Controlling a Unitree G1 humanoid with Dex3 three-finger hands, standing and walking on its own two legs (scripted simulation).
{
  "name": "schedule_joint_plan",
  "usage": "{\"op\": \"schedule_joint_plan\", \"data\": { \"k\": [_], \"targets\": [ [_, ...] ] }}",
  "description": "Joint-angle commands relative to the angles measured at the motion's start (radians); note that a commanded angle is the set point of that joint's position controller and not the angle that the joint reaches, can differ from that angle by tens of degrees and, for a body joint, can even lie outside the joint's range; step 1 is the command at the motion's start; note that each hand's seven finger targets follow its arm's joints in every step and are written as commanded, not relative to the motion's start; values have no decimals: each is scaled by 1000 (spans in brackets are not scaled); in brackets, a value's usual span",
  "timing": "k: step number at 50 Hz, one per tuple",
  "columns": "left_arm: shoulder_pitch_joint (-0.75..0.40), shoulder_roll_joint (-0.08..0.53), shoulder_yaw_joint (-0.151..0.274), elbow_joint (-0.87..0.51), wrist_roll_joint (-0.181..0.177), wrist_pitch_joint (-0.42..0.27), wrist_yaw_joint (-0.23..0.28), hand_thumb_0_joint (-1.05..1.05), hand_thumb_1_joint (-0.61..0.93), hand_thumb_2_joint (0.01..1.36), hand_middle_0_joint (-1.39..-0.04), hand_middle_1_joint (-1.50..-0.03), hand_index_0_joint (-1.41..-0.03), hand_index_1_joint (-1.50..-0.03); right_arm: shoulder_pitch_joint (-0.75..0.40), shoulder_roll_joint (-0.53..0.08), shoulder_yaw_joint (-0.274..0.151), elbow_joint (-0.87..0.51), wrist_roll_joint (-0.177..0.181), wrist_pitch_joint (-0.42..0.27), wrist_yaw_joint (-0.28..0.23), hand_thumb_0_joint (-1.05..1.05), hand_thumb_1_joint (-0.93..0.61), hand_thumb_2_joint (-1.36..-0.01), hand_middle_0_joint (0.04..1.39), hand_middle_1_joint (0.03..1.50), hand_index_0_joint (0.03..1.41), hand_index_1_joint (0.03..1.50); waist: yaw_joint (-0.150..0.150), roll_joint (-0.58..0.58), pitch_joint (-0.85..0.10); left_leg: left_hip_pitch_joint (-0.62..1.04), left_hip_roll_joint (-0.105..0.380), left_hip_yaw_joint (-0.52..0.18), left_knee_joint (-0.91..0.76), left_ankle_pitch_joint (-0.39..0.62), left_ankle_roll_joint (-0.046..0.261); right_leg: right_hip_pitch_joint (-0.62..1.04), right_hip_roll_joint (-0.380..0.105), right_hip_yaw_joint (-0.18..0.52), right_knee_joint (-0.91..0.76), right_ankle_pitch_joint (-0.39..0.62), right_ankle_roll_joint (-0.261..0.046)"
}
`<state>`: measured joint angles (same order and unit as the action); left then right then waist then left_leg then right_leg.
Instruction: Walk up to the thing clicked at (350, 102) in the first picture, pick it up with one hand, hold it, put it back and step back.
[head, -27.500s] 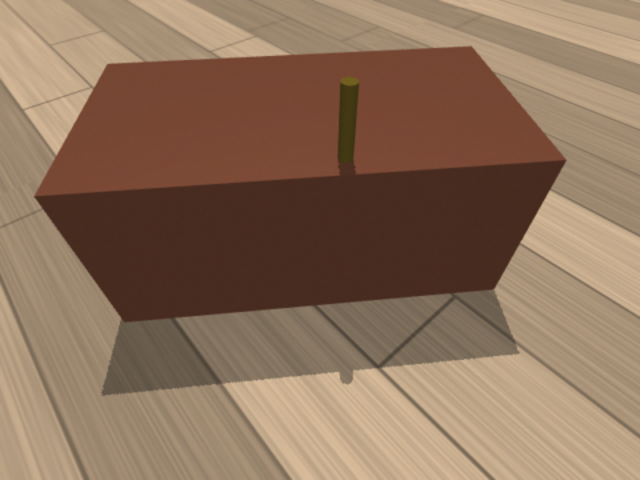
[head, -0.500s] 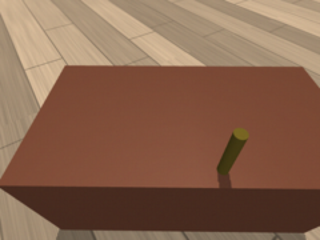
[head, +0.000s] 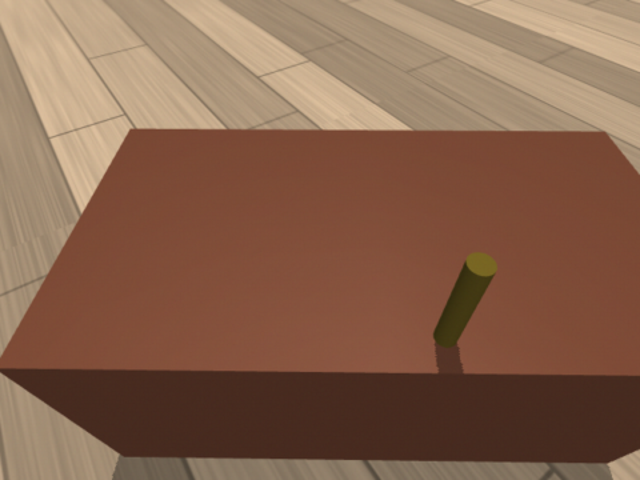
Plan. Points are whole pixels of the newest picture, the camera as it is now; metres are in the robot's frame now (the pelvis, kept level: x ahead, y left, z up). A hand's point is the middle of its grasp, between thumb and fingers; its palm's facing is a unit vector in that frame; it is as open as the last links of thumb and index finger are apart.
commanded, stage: stand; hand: right
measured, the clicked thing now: (461, 305) +0.39 -0.22 -0.08
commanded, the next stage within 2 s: step back in 0.86 s
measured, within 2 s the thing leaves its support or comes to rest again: neither
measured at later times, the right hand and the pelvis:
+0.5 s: hand out of the picture +0.07 -0.25 -0.16, palm faces -0.04 +0.94 -0.35, open 7.4 cm; pelvis +0.00 +0.00 +0.00, yaw +0 degrees
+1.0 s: hand out of the picture +0.08 -0.26 -0.16, palm faces -0.03 +0.93 -0.36, open 7.4 cm; pelvis -0.02 +0.00 -0.01, yaw +1 degrees
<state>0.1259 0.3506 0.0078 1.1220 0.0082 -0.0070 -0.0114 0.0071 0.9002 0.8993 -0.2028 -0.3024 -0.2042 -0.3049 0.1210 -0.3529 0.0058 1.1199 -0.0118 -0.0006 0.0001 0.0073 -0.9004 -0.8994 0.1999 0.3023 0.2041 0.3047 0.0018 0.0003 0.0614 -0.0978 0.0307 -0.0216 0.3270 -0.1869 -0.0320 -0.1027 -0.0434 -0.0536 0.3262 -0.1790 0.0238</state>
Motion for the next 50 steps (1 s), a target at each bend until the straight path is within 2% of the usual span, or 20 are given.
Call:
{"op": "schedule_joint_plan", "data": {
  "k": [1,4,8,12,18,22,26,29,32,34,42,43,44,45,47,48,49,50],
  "targets": [
    [-37,218,39,-58,3,-22,18,0,900,900,-200,-300,-200,-301,-30,-211,-39,-55,1,-24,-9,0,-900,-900,200,300,200,300,0,-4,-91,-20,96,-70,-45,172,44,42,-102,79,-46,136,-37],
    [-36,213,37,-58,3,-22,19,0,900,900,-200,-300,-200,-301,-34,-217,-41,-57,0,-23,-10,0,-900,-900,200,300,200,300,2,3,-87,-15,96,-68,-41,185,45,36,-102,79,-48,146,-34],
    [-39,215,36,-56,2,-18,18,0,900,900,-200,-300,-200,-301,-27,-213,-40,-51,1,-21,-10,0,-900,-900,200,300,200,300,0,5,-51,-37,95,-77,-62,123,41,16,-97,78,-58,63,-35],
    [-41,216,37,-60,5,-19,17,0,900,900,-200,-300,-200,-301,-37,-218,-43,-57,0,-23,-9,0,-900,-900,200,300,200,300,2,8,-73,-40,96,-76,-55,126,46,38,-102,81,-53,90,-37],
    [-40,219,39,-61,4,-18,16,0,900,900,-200,-300,-200,-300,-36,-214,-43,-56,0,-25,-9,0,-900,-900,200,300,200,300,4,8,-71,-41,95,-79,-61,116,42,29,-100,77,-49,55,-40],
    [-36,216,36,-63,3,-21,16,0,900,900,-200,-300,-200,-300,-31,-218,-45,-55,1,-26,-8,0,-900,-900,200,300,200,300,2,-2,-82,-22,95,-76,-48,139,43,27,-101,82,-51,80,-40],
    [-32,210,33,-60,3,-21,15,0,900,900,-200,-300,-200,-300,-29,-213,-41,-52,1,-23,-7,0,-900,-900,200,300,200,300,2,6,-67,-41,90,-76,-53,117,42,24,-100,82,-59,75,-36],
    [-37,222,38,-61,3,-22,17,0,900,900,-200,-300,-200,-300,-28,-214,-41,-56,0,-24,-8,0,-900,-900,200,300,200,300,1,0,-96,-21,95,-72,-40,165,43,41,-106,84,-45,122,-39],
    [-33,210,34,-59,2,-19,16,0,900,900,-200,-300,-200,-300,-29,-217,-39,-51,2,-25,-9,0,-900,-900,200,300,200,300,2,14,-80,-33,93,-76,-52,155,41,35,-102,80,-47,112,-36],
    [-33,216,35,-62,2,-21,18,0,900,900,-200,-300,-200,-300,-34,-218,-41,-55,0,-25,-9,0,-900,-900,200,300,200,300,6,6,-102,-11,99,-74,-40,203,42,42,-104,77,-37,147,-38],
    [-40,222,35,-65,2,-20,19,0,900,900,-200,-300,-200,-300,-32,-213,-41,-54,-1,-23,-10,0,-900,-900,200,300,200,300,3,0,-92,-18,97,-72,-41,183,41,34,-104,76,-37,134,-39],
    [-41,275,88,-77,-18,-8,25,0,900,900,-200,-300,-200,-300,-69,-263,-62,-72,8,-3,-3,0,-900,-900,200,300,200,300,17,5,35,-97,77,-80,73,334,72,-47,-88,80,42,264,-47],
    [-24,272,90,-91,-19,-4,29,0,900,900,-200,-300,-200,-300,-53,-245,-63,-91,15,3,-3,0,-900,-900,200,300,200,300,10,-6,9,-103,73,-62,114,366,77,-33,-91,72,56,309,-61],
    [-23,268,94,-99,-20,0,30,0,900,900,-200,-300,-200,-300,-42,-233,-63,-95,18,6,-3,0,-900,-900,200,300,200,300,8,-23,-7,-105,62,-47,141,342,77,-28,-99,79,58,324,-75],
    [-30,280,105,-132,-17,6,30,0,900,900,-200,-300,-200,-300,-20,-233,-71,-119,22,14,-2,0,-900,-900,200,300,200,300,2,-58,-89,-81,21,-17,266,295,77,-34,-158,130,59,372,-135],
    [-58,284,110,-153,-12,10,30,0,900,900,-200,-300,-200,-300,-7,-227,-77,-127,20,21,-1,0,-900,-900,200,300,200,300,-7,-85,-114,-88,-6,11,331,171,69,-43,-202,156,51,372,-171],
    [-92,295,114,-177,-5,13,30,0,900,900,-200,-300,-200,-300,9,-220,-82,-134,21,31,1,0,-900,-900,200,300,200,300,-10,-132,-129,-108,-45,24,428,-33,64,-60,-258,202,49,377,-217],
    [-116,298,117,-201,8,15,33,0,900,900,-200,-300,-200,-300,25,-220,-88,-147,15,42,3,0,-900,-900,200,300,200,300,-11,-182,-124,-163,-64,3,550,-276,73,-78,-322,251,40,379,-269]
  ]
}}
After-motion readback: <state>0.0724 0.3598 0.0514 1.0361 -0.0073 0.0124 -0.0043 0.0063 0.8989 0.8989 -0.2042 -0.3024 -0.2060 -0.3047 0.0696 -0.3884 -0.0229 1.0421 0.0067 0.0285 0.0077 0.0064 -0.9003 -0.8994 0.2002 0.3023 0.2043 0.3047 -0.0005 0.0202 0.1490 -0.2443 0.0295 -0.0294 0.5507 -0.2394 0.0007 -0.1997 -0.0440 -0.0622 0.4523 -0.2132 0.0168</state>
